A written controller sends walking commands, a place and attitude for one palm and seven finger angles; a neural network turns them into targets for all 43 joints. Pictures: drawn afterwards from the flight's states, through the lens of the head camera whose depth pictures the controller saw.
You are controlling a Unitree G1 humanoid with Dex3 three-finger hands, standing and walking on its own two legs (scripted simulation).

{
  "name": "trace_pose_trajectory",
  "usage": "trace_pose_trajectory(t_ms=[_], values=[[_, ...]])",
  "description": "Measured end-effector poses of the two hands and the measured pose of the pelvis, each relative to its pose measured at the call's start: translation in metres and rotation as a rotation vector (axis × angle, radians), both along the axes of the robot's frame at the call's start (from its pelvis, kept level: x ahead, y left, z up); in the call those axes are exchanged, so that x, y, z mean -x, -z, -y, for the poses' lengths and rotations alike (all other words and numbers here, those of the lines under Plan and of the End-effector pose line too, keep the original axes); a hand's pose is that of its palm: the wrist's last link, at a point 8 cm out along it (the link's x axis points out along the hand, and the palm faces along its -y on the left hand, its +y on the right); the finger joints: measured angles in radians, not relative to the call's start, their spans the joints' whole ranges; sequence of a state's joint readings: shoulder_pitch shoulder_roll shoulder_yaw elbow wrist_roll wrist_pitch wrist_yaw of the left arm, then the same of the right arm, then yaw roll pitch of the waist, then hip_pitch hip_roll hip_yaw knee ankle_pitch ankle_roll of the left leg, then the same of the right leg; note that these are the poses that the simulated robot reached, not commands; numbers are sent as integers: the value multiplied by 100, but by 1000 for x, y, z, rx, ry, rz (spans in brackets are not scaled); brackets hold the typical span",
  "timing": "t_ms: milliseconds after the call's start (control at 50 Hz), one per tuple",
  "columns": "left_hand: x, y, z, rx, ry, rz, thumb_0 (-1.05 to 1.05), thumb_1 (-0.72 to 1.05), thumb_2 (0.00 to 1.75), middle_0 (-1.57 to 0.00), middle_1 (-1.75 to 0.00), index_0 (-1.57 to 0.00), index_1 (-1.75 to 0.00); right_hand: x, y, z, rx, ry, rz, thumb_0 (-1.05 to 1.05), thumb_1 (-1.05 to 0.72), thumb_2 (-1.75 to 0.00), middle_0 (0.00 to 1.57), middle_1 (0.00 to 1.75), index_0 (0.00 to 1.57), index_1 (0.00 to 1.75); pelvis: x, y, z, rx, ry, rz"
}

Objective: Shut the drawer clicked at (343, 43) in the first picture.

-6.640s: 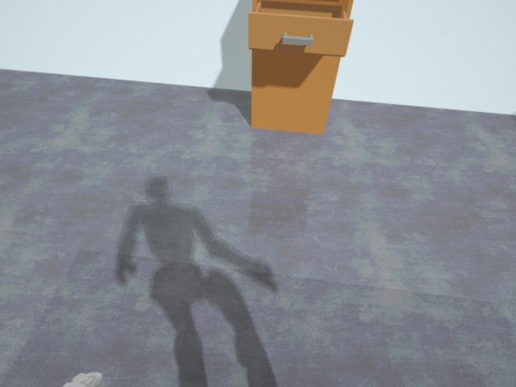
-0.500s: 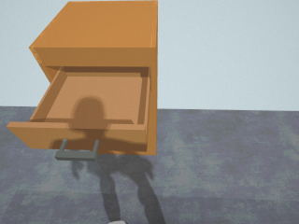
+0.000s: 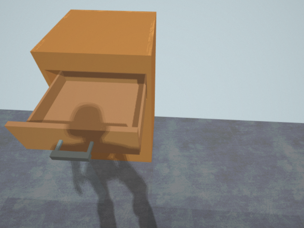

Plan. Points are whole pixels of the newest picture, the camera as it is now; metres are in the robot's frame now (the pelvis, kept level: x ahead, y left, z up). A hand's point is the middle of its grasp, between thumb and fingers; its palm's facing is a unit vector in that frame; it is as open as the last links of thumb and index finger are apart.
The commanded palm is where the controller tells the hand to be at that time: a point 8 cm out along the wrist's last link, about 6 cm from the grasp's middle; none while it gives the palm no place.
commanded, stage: look again from close up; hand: left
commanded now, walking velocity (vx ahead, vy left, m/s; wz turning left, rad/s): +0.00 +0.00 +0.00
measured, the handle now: (73, 150) +0.35 +0.29 -0.06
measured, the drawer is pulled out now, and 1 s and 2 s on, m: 0.30 0.30 0.30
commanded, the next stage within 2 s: shuffle to correct the standing spot in 0.60 s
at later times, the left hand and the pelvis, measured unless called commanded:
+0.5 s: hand out of the picture +0.00 +0.22 -0.18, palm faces +0.03 -0.98 -0.21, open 7.3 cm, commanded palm none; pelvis -0.01 +0.04 +0.00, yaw +0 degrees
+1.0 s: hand out of the picture -0.01 +0.21 -0.19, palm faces +0.06 -0.98 -0.17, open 7.4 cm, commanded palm none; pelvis +0.02 +0.06 -0.01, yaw +0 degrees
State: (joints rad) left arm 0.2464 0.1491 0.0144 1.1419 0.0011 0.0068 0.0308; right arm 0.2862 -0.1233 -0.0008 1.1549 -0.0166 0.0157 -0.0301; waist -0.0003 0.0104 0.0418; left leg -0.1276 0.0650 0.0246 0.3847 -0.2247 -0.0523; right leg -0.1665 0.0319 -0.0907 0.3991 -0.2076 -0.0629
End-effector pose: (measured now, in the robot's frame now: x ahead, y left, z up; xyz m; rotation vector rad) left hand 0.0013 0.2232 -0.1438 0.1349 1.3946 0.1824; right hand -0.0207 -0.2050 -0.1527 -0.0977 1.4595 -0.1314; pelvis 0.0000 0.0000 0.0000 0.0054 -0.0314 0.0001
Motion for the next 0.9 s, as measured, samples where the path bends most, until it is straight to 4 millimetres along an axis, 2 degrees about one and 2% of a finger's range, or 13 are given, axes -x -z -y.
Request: trace_pose_trajectory(t_ms=[100, 200, 420, 540, 760, 900], values=[[17, 1, 6, 10, -6, -32, 0, 92, 90, -20, -30, -20, -30, 3, 0, -3, -6, -1, 0, 0, -91, -90, 19, 30, 20, 29, 1, 0, -2, 4, 2, -8], [27, 5, 1, 16, 15, -20, 0, 91, 90, -20, -30, -20, -30, -4, 5, -7, 7, 8, 67, 0, -91, -90, 19, 30, 20, 29, 6, 7, -16, 30, -4, -16], [10, 2, -35, -4, 22, 46, 1, 92, 90, -20, -30, -20, -30, 0, 4, -41, -13, -23, 94, 1, -93, -90, 19, 30, 19, 29, 7, 5, -40, 3, 0, 4], [8, 0, -45, -10, 32, 40, 0, 92, 90, -20, -30, -20, -30, 6, 3, -50, -22, -24, 73, 1, -92, -90, 19, 30, 20, 29, 7, 4, -46, -2, 5, 0], [17, 4, -39, 22, 27, -14, 0, 91, 90, -20, -30, -20, -30, 6, 1, -49, -3, -21, 37, 0, -91, -90, 19, 30, 20, 29, 1, 4, -51, -3, 11, -1], [17, 10, -35, 37, 13, -33, 0, 91, 90, -20, -30, -20, -30, 0, 5, -45, 6, -24, 19, 0, -91, -90, 19, 30, 20, 29, -11, 9, -51, -2, 11, 0]])
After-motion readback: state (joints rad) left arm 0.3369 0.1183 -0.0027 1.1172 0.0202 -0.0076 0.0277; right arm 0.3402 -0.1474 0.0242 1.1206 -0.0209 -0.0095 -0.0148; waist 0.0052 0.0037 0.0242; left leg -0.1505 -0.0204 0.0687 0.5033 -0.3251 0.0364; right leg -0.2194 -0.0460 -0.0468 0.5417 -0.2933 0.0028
